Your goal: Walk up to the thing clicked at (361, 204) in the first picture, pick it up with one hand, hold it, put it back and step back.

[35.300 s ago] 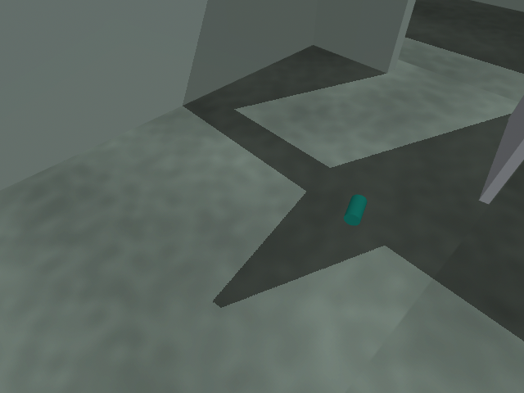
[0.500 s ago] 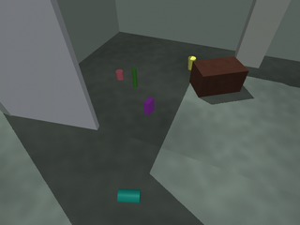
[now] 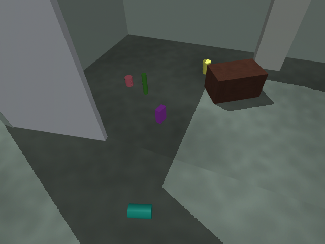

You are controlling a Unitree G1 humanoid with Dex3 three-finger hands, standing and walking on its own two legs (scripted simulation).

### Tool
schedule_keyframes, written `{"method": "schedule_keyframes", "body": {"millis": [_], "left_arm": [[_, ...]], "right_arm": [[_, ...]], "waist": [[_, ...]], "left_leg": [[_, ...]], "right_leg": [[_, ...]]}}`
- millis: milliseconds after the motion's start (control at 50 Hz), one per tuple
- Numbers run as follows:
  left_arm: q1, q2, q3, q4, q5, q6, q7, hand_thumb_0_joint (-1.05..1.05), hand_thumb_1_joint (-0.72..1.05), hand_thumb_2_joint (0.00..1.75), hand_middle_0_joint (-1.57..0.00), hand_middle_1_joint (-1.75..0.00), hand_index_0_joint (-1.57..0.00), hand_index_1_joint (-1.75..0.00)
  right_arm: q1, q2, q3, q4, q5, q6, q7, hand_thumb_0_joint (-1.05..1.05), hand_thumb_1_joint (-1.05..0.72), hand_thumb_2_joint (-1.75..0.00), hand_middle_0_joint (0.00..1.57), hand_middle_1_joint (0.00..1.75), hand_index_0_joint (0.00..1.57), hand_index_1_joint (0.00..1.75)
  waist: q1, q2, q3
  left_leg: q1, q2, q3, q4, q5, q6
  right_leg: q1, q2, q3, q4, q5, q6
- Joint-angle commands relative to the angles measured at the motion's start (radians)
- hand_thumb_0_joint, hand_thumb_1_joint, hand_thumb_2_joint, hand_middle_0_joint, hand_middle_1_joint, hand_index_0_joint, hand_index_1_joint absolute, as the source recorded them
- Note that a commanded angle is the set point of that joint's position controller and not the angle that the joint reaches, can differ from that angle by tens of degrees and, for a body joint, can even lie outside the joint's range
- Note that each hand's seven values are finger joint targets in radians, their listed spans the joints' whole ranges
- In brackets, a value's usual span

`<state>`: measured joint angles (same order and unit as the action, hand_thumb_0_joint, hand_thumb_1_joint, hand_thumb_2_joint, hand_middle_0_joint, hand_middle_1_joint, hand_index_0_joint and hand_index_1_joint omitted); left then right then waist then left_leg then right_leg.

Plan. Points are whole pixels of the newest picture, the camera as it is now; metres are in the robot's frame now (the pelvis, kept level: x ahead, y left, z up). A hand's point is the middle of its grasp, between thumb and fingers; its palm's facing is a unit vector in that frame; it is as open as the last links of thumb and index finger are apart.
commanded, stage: stand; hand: left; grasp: from above
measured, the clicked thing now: (140, 211) +0.48 +0.19 -0.74
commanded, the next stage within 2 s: step back in 1.38 s
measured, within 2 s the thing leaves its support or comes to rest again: neither
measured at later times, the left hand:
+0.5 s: hand out of the picture +0.09 +0.23 -0.16, palm faces +0.02 -0.95 -0.32, open 7.4 cm
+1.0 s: hand out of the picture +0.10 +0.23 -0.15, palm faces +0.00 -0.94 -0.33, open 7.4 cm
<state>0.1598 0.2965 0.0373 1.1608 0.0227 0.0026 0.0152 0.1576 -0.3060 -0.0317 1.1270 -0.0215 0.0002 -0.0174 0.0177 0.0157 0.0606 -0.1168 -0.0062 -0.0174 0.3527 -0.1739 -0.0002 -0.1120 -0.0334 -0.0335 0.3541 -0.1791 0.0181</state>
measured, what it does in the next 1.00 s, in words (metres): stands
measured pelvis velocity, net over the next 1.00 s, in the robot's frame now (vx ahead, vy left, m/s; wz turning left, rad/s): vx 0.02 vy -0.01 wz -0.02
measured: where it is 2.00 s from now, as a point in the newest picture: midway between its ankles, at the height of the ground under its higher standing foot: outside the picture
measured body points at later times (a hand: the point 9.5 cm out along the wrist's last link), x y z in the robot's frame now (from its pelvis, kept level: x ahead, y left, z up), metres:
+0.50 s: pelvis +0.02 -0.01 +0.00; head +0.03 -0.02 +0.45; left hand +0.09 +0.28 -0.13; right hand +0.08 -0.30 -0.14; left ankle +0.02 +0.12 -0.75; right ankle +0.01 -0.13 -0.75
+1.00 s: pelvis +0.02 -0.01 +0.00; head +0.03 -0.02 +0.45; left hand +0.10 +0.28 -0.13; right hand +0.08 -0.31 -0.14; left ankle +0.02 +0.12 -0.75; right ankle +0.01 -0.13 -0.75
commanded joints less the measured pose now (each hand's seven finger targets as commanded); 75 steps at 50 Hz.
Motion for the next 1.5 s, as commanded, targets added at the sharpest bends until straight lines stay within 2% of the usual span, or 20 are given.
{"method": "schedule_keyframes", "body": {"millis": [0, 20, 100, 160, 240, 360, 380, 560, 680, 740, 780, 980, 1020, 1340, 1360, 1380, 1420, 1440, 1460, 1480], "left_arm": [[-0.049, 0.193, 0.029, -0.057, 0.001, -0.024, 0.013, 0.00, 0.90, 0.90, -0.20, -0.30, -0.20, -0.30], [-0.049, 0.192, 0.029, -0.056, 0.000, -0.025, 0.014, 0.00, 0.90, 0.90, -0.20, -0.30, -0.20, -0.30], [-0.046, 0.194, 0.028, -0.049, -0.002, -0.022, 0.012, 0.00, 0.90, 0.90, -0.20, -0.30, -0.20, -0.30], [-0.057, 0.196, 0.028, -0.053, -0.003, -0.026, 0.011, 0.00, 0.90, 0.90, -0.20, -0.30, -0.20, -0.30], [-0.068, 0.200, 0.030, -0.054, -0.006, -0.026, 0.011, 0.00, 0.90, 0.90, -0.20, -0.30, -0.20, -0.30], [-0.073, 0.198, 0.027, -0.053, -0.006, -0.028, 0.009, 0.00, 0.90, 0.90, -0.20, -0.30, -0.20, -0.30], [-0.087, 0.210, 0.031, -0.057, -0.006, -0.027, 0.009, 0.00, 0.90, 0.90, -0.20, -0.30, -0.20, -0.30], [-0.095, 0.209, 0.030, -0.067, -0.010, -0.034, 0.010, 0.00, 0.90, 0.90, -0.20, -0.30, -0.20, -0.30], [-0.110, 0.221, 0.032, -0.072, -0.010, -0.031, 0.008, 0.00, 0.90, 0.90, -0.20, -0.30, -0.20, -0.30], [-0.113, 0.219, 0.029, -0.075, -0.009, -0.032, 0.008, 0.00, 0.90, 0.90, -0.20, -0.30, -0.20, -0.30], [-0.112, 0.222, 0.028, -0.071, -0.009, -0.031, 0.005, 0.00, 0.90, 0.90, -0.20, -0.30, -0.20, -0.30], [-0.112, 0.237, 0.027, -0.076, -0.010, -0.035, 0.004, 0.00, 0.90, 0.90, -0.20, -0.30, -0.20, -0.30], [-0.109, 0.231, 0.024, -0.075, -0.012, -0.034, 0.002, 0.00, 0.90, 0.90, -0.20, -0.30, -0.20, -0.30], [-0.098, 0.244, 0.019, -0.081, -0.013, -0.038, 0.000, 0.00, 0.90, 0.90, -0.20, -0.30, -0.20, -0.30], [-0.075, 0.319, 0.066, -0.100, -0.028, -0.028, 0.005, 0.00, 0.90, 0.90, -0.20, -0.30, -0.20, -0.30], [-0.068, 0.319, 0.069, -0.114, -0.030, -0.025, 0.009, 0.00, 0.90, 0.90, -0.20, -0.30, -0.20, -0.30], [-0.062, 0.327, 0.078, -0.152, -0.030, -0.021, 0.011, 0.00, 0.90, 0.90, -0.20, -0.30, -0.20, -0.30], [-0.075, 0.334, 0.084, -0.170, -0.028, -0.016, 0.012, 0.00, 0.90, 0.90, -0.20, -0.30, -0.20, -0.30], [-0.097, 0.343, 0.087, -0.193, -0.022, -0.013, 0.013, 0.00, 0.90, 0.90, -0.20, -0.30, -0.20, -0.30], [-0.117, 0.350, 0.089, -0.219, -0.015, -0.009, 0.015, 0.00, 0.90, 0.90, -0.20, -0.30, -0.20, -0.30]], "right_arm": [[-0.034, -0.186, -0.024, -0.057, -0.002, -0.026, -0.007, 0.00, -0.90, -0.90, 0.20, 0.30, 0.20, 0.30], [-0.042, -0.188, -0.024, -0.060, -0.002, -0.027, -0.008, 0.00, -0.90, -0.90, 0.20, 0.30, 0.20, 0.30], [-0.038, -0.194, -0.020, -0.054, 0.000, -0.028, -0.008, 0.00, -0.90, -0.90, 0.20, 0.30, 0.20, 0.30], [-0.044, -0.194, -0.019, -0.053, 0.000, -0.029, -0.008, 0.00, -0.90, -0.90, 0.20, 0.30, 0.20, 0.30], [-0.046, -0.199, -0.016, -0.048, 0.000, -0.030, -0.010, 0.00, -0.90, -0.90, 0.20, 0.30, 0.20, 0.30], [-0.061, -0.201, -0.015, -0.043, 0.002, -0.030, -0.007, 0.00, -0.90, -0.90, 0.20, 0.30, 0.20, 0.30], [-0.051, -0.200, -0.014, -0.042, 0.001, -0.029, -0.009, 0.00, -0.90, -0.90, 0.20, 0.30, 0.20, 0.30], [-0.068, -0.208, -0.017, -0.047, 0.003, -0.032, -0.008, 0.00, -0.90, -0.90, 0.20, 0.30, 0.20, 0.30], [-0.072, -0.213, -0.016, -0.047, 0.003, -0.031, -0.008, 0.00, -0.90, -0.90, 0.20, 0.30, 0.20, 0.30], [-0.077, -0.215, -0.017, -0.047, 0.004, -0.030, -0.006, 0.00, -0.90, -0.90, 0.20, 0.30, 0.20, 0.30], [-0.080, -0.217, -0.016, -0.046, 0.004, -0.030, -0.005, 0.00, -0.90, -0.90, 0.20, 0.30, 0.20, 0.30], [-0.080, -0.219, -0.016, -0.048, 0.004, -0.031, -0.001, 0.00, -0.90, -0.90, 0.20, 0.30, 0.20, 0.30], [-0.072, -0.223, -0.014, -0.042, 0.005, -0.032, 0.000, 0.00, -0.90, -0.90, 0.20, 0.30, 0.20, 0.30], [-0.063, -0.232, -0.010, -0.046, 0.007, -0.033, 0.001, 0.00, -0.90, -0.90, 0.20, 0.30, 0.20, 0.30], [-0.116, -0.281, -0.026, -0.070, 0.009, -0.013, 0.007, 0.00, -0.90, -0.90, 0.20, 0.30, 0.20, 0.30], [-0.090, -0.260, -0.025, -0.082, 0.017, -0.007, 0.006, 0.00, -0.90, -0.90, 0.20, 0.30, 0.20, 0.30], [-0.066, -0.251, -0.028, -0.104, 0.023, 0.004, 0.009, 0.00, -0.90, -0.90, 0.20, 0.30, 0.20, 0.30], [-0.051, -0.244, -0.031, -0.113, 0.022, 0.011, 0.009, 0.00, -0.90, -0.90, 0.20, 0.30, 0.20, 0.30], [-0.043, -0.243, -0.037, -0.121, 0.021, 0.018, 0.011, 0.00, -0.90, -0.90, 0.20, 0.30, 0.20, 0.30], [-0.026, -0.240, -0.042, -0.131, 0.019, 0.025, 0.013, 0.00, -0.90, -0.90, 0.20, 0.30, 0.20, 0.30]], "waist": [[-0.008, -0.014, -0.019], [-0.007, -0.023, -0.042], [-0.009, -0.008, -0.034], [-0.008, -0.028, -0.051], [-0.011, -0.011, -0.072], [-0.007, -0.020, -0.061], [-0.016, -0.015, -0.065], [-0.014, -0.021, -0.106], [-0.014, -0.017, -0.088], [-0.014, -0.016, -0.092], [-0.015, -0.004, -0.060], [-0.017, -0.018, -0.094], [-0.017, -0.009, -0.075], [-0.020, -0.008, -0.089], [-0.008, -0.028, 0.025], [-0.017, -0.040, -0.005], [-0.023, -0.081, -0.077], [-0.027, -0.105, -0.104], [-0.031, -0.134, -0.121], [-0.031, -0.174, -0.125]], "left_leg": [[-0.054, 0.102, -0.101, -0.085, -0.017, 0.024], [-0.028, 0.107, -0.099, -0.075, 0.018, 0.027], [-0.030, 0.106, -0.099, -0.082, 0.005, 0.023], [0.004, 0.114, -0.092, -0.068, 0.084, 0.022], [0.000, 0.117, -0.085, -0.065, 0.126, 0.022], [0.008, 0.119, -0.081, -0.066, 0.124, 0.015], [-0.001, 0.118, -0.076, -0.071, 0.114, 0.015], [0.044, 0.131, -0.069, -0.051, 0.238, 0.014], [0.033, 0.131, -0.067, -0.075, 0.185, 0.010], [0.028, 0.133, -0.066, -0.072, 0.178, 0.011], [0.003, 0.129, -0.070, -0.090, 0.110, 0.010], [0.035, 0.136, -0.068, -0.090, 0.141, 0.014], [0.021, 0.131, -0.065, -0.095, 0.106, 0.013], [0.028, 0.138, -0.066, -0.091, 0.135, 0.016], [-0.050, 0.116, -0.072, 0.023, 0.242, 0.034], [-0.064, 0.109, -0.052, 0.063, 0.265, 0.034], [-0.056, 0.066, -0.021, 0.184, 0.210, 0.033], [-0.069, 0.033, -0.002, 0.250, 0.138, 0.025], [-0.088, 0.000, 0.009, 0.315, 0.015, 0.021], [-0.103, -0.025, 0.010, 0.399, -0.161, 0.024]], "right_leg": [[0.004, -0.086, 0.091, -0.071, -0.008, -0.026], [0.008, -0.093, 0.096, -0.072, 0.014, -0.029], [0.002, -0.087, 0.091, -0.073, 0.016, -0.029], [0.001, -0.094, 0.098, -0.076, 0.055, -0.030], [0.037, -0.097, 0.097, -0.069, 0.120, -0.029], [0.018, -0.091, 0.094, -0.082, 0.107, -0.026], [0.030, -0.092, 0.098, -0.078, 0.107, -0.029], [0.058, -0.098, 0.090, -0.060, 0.249, -0.031], [0.044, -0.094, 0.094, -0.070, 0.185, -0.031], [0.053, -0.097, 0.096, -0.072, 0.188, -0.034], [0.035, -0.091, 0.099, -0.090, 0.110, -0.033], [0.041, -0.095, 0.100, -0.079, 0.145, -0.039], [0.027, -0.092, 0.105, -0.089, 0.118, -0.036], [0.036, -0.097, 0.110, -0.079, 0.156, -0.039], [-0.049, -0.089, 0.130, -0.007, 0.320, -0.043], [-0.028, -0.097, 0.128, 0.014, 0.368, -0.058], [-0.026, -0.144, 0.177, 0.015, 0.413, -0.117], [-0.033, -0.185, 0.216, 0.003, 0.408, -0.159], [-0.041, -0.229, 0.251, -0.004, 0.402, -0.201], [-0.074, -0.277, 0.289, -0.005, 0.402, -0.241]]}}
